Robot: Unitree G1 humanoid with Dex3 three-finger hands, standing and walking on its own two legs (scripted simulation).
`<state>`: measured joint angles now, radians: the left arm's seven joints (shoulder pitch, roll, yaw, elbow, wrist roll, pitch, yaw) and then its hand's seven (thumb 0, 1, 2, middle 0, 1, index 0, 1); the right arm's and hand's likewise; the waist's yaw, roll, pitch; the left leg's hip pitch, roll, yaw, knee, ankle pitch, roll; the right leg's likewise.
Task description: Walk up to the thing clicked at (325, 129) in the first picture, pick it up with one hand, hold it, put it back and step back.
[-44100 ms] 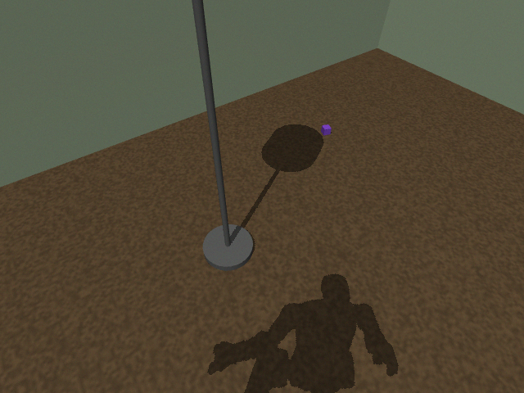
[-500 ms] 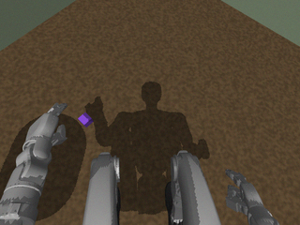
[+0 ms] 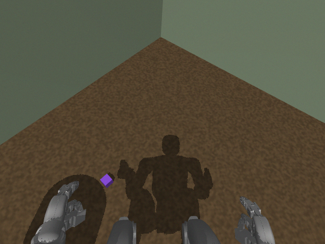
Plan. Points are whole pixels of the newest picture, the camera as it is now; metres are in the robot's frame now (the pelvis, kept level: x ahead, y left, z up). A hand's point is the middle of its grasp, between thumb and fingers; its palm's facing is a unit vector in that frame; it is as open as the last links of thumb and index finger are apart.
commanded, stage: home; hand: left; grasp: from above
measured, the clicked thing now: (106, 180) +0.48 +0.26 -0.63
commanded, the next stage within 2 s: none
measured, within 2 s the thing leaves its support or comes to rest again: neither
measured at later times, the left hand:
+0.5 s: hand (73, 226) +0.18 +0.18 +0.01, palm faces +0.08 -0.98 -0.20, open 7.4 cm
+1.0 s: hand (74, 226) +0.18 +0.18 +0.01, palm faces +0.07 -0.98 -0.20, open 7.4 cm
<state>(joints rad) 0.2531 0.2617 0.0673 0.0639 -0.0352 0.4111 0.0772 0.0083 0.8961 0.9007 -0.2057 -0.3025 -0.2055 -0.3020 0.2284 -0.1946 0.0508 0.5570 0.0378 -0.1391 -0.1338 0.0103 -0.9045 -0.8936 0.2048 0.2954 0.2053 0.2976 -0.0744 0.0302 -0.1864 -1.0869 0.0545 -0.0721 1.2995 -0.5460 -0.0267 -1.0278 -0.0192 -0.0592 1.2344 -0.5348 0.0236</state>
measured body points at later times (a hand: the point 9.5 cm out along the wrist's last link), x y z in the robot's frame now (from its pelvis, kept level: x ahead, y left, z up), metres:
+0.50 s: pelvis +0.03 +0.00 +0.06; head +0.04 +0.01 +0.51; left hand +0.18 +0.23 +0.03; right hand +0.21 -0.24 +0.01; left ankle +0.04 +0.13 -0.62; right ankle +0.03 -0.14 -0.62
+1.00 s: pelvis +0.03 +0.00 +0.06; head +0.04 +0.00 +0.51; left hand +0.18 +0.23 +0.03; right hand +0.18 -0.25 -0.01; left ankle +0.04 +0.13 -0.62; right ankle +0.03 -0.14 -0.62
